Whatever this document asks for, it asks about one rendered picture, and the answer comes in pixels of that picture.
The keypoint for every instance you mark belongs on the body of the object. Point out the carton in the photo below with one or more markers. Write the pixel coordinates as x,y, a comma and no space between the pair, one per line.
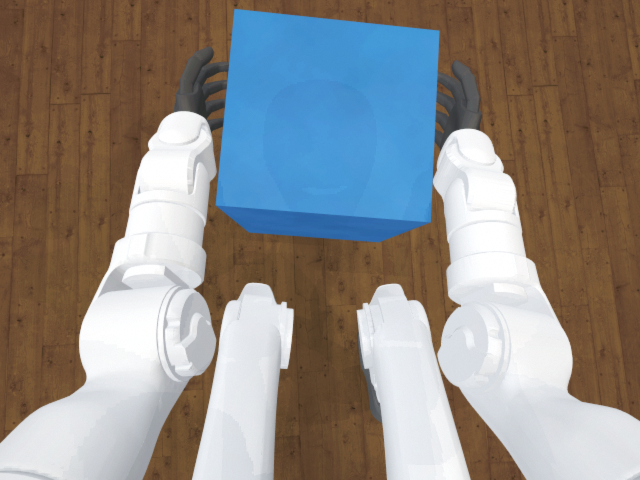
329,127

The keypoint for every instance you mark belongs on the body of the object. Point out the robot left hand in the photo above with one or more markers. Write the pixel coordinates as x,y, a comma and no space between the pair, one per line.
192,92

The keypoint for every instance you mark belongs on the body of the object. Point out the robot right hand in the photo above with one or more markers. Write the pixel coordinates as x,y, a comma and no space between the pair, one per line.
464,112

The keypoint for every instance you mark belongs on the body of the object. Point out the right robot shin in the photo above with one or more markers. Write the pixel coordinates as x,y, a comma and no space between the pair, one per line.
416,307

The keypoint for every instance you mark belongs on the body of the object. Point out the robot right thigh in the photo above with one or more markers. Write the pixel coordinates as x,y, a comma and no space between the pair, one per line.
420,437

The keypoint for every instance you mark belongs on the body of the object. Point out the right robot forearm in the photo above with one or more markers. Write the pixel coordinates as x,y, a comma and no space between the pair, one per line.
488,259

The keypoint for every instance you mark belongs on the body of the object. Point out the left robot forearm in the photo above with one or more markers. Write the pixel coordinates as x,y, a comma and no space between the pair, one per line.
164,235

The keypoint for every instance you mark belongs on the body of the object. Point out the robot left upper arm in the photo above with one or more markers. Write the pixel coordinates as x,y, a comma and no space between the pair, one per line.
139,348

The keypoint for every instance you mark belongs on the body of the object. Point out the robot right upper arm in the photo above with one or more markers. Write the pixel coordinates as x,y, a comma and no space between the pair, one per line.
513,366

